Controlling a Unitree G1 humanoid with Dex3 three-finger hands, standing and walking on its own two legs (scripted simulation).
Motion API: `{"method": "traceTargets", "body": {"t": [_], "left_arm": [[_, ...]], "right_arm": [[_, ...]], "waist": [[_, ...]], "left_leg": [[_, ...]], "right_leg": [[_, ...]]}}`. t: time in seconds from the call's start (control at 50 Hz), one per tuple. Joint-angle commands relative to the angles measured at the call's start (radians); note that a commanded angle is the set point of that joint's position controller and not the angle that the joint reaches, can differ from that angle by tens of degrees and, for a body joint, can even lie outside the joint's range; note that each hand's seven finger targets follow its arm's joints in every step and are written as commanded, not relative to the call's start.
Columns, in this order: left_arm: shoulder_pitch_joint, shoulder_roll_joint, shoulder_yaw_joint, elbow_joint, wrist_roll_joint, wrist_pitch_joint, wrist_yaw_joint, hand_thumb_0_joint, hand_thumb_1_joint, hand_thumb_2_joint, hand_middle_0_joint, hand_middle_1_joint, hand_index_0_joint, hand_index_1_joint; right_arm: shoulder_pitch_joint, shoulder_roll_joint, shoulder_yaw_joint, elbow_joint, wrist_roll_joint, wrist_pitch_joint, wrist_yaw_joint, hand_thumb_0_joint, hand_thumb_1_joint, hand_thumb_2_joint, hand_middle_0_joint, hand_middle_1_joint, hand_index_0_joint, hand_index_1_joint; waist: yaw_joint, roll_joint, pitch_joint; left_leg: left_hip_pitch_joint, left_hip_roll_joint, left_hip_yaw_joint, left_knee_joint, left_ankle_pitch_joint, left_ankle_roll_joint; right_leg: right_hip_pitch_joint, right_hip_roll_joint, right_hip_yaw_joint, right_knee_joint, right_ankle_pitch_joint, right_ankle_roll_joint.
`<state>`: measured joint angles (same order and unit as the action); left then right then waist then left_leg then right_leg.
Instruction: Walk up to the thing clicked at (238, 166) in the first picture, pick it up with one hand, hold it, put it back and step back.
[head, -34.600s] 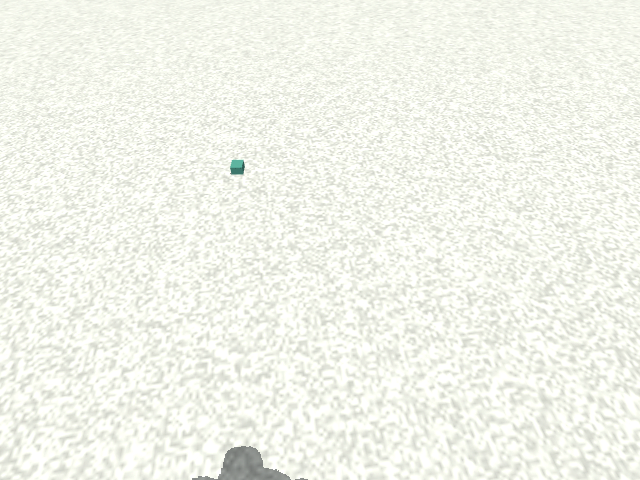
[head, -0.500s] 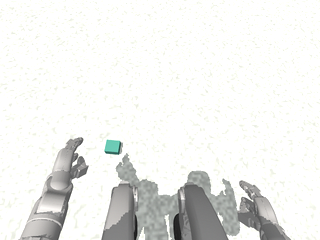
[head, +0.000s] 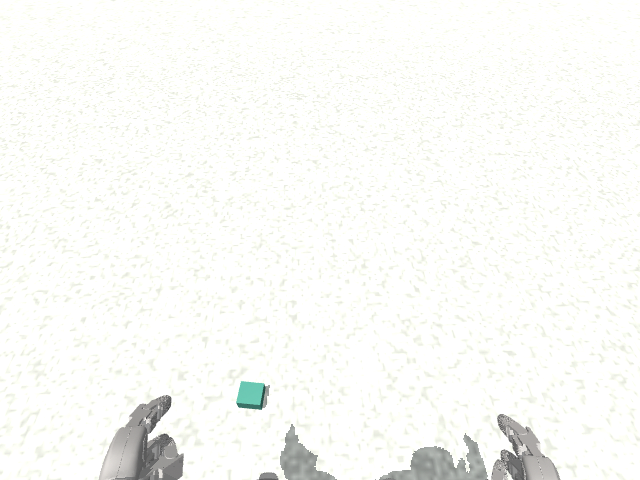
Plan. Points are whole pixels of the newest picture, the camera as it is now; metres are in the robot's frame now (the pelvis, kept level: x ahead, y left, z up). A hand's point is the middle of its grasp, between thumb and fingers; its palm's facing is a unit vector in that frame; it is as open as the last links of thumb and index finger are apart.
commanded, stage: home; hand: left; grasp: from above
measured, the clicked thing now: (251, 395) +0.47 +0.19 -0.68
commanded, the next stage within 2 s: none
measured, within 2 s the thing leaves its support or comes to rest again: neither
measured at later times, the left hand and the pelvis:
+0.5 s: hand out of the picture +0.17 +0.18 -0.03, palm faces +0.07 -0.98 -0.20, open 7.4 cm; pelvis +0.01 +0.00 +0.02, yaw +1 degrees
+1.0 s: hand out of the picture +0.17 +0.17 -0.03, palm faces +0.06 -0.98 -0.20, open 7.4 cm; pelvis +0.01 -0.01 +0.01, yaw +1 degrees
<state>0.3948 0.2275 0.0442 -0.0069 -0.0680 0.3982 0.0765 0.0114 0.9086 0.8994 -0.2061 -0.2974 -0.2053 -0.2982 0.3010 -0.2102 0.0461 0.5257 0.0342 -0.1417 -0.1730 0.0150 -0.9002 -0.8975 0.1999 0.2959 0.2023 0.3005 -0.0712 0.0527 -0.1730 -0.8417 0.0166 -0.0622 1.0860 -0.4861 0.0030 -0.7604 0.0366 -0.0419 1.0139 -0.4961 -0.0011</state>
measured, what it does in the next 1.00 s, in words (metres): stands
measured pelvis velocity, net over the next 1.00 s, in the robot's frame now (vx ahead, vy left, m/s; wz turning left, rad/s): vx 0.01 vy -0.01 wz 0.01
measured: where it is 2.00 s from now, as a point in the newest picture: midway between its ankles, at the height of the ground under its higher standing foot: outside the picture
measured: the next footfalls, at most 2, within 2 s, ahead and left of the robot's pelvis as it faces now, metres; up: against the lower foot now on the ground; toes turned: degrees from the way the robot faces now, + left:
none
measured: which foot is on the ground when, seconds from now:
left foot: down 0.00-1.00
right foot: down 0.00-1.00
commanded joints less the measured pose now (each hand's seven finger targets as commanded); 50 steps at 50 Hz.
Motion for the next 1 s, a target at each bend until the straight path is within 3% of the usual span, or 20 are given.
{"method": "traceTargets", "body": {"t": [0.0, 0.08, 0.2, 0.24, 0.4, 0.7, 0.86, 0.98], "left_arm": [[0.048, 0.094, 0.040, -0.264, 0.008, -0.020, -0.002, 0.000, 0.900, 0.900, -0.200, -0.300, -0.200, -0.299], [0.095, 0.091, 0.041, -0.294, 0.011, -0.007, -0.021, 0.000, 0.900, 0.900, -0.200, -0.300, -0.200, -0.299], [0.056, 0.093, 0.029, -0.288, 0.020, -0.001, -0.046, 0.000, 0.900, 0.900, -0.200, -0.299, -0.200, -0.299], [0.074, 0.100, 0.048, -0.286, 0.017, 0.000, -0.047, 0.000, 0.900, 0.900, -0.200, -0.299, -0.200, -0.299], [0.076, 0.102, 0.043, -0.295, 0.026, -0.013, -0.048, 0.000, 0.900, 0.900, -0.200, -0.299, -0.200, -0.299], [0.086, 0.096, 0.044, -0.274, 0.019, -0.009, -0.047, 0.000, 0.900, 0.900, -0.200, -0.299, -0.200, -0.299], [0.085, 0.106, 0.048, -0.285, 0.020, -0.009, -0.048, 0.000, 0.900, 0.900, -0.200, -0.300, -0.200, -0.300], [0.079, 0.106, 0.051, -0.286, 0.022, -0.012, -0.051, 0.000, 0.900, 0.900, -0.200, -0.299, -0.200, -0.299]], "right_arm": [[-0.054, -0.115, -0.044, -0.159, -0.010, -0.079, -0.025, 0.000, -0.900, -0.900, 0.200, 0.300, 0.200, 0.300], [-0.060, -0.120, -0.051, -0.165, -0.017, -0.099, -0.030, 0.000, -0.900, -0.900, 0.200, 0.300, 0.200, 0.299], [-0.075, -0.131, -0.053, -0.164, -0.022, -0.125, -0.028, 0.000, -0.900, -0.900, 0.200, 0.300, 0.200, 0.300], [-0.077, -0.130, -0.052, -0.165, -0.023, -0.135, -0.028, 0.000, -0.900, -0.900, 0.200, 0.300, 0.200, 0.300], [-0.071, -0.132, -0.058, -0.153, -0.028, -0.145, -0.024, 0.000, -0.900, -0.900, 0.200, 0.300, 0.200, 0.300], [-0.078, -0.131, -0.056, -0.152, -0.026, -0.148, -0.024, 0.000, -0.900, -0.900, 0.200, 0.300, 0.200, 0.300], [-0.071, -0.133, -0.060, -0.150, -0.024, -0.148, -0.025, 0.000, -0.901, -0.900, 0.200, 0.299, 0.200, 0.299], [-0.079, -0.130, -0.060, -0.148, -0.025, -0.151, -0.025, 0.000, -0.900, -0.900, 0.200, 0.300, 0.200, 0.300]], "waist": [[0.011, -0.006, -0.116], [0.014, -0.019, -0.068], [0.010, -0.009, -0.006], [0.023, -0.024, -0.014], [0.021, 0.013, -0.076], [0.033, -0.028, -0.044], [0.032, -0.027, -0.071], [0.034, -0.005, -0.048]], "left_leg": [[0.247, -0.013, 0.007, -0.214, 0.256, 0.017], [0.259, -0.014, 0.007, -0.245, 0.233, 0.020], [0.260, -0.014, 0.001, -0.272, 0.159, 0.019], [0.261, -0.017, 0.005, -0.268, 0.159, 0.021], [0.298, -0.019, 0.007, -0.248, 0.249, 0.014], [0.265, -0.018, 0.010, -0.247, 0.204, 0.018], [0.278, -0.017, 0.013, -0.238, 0.232, 0.019], [0.265, -0.016, 0.012, -0.252, 0.183, 0.015]], "right_leg": [[0.140, 0.011, -0.017, -0.206, 0.251, -0.011], [0.149, 0.011, -0.025, -0.237, 0.222, -0.008], [0.122, 0.005, -0.023, -0.255, 0.151, -0.006], [0.137, 0.003, -0.022, -0.257, 0.150, -0.004], [0.162, 0.002, -0.014, -0.230, 0.234, -0.006], [0.154, 0.000, -0.011, -0.246, 0.200, 0.000], [0.161, -0.002, -0.008, -0.240, 0.226, -0.001], [0.143, -0.001, -0.008, -0.241, 0.178, -0.003]]}}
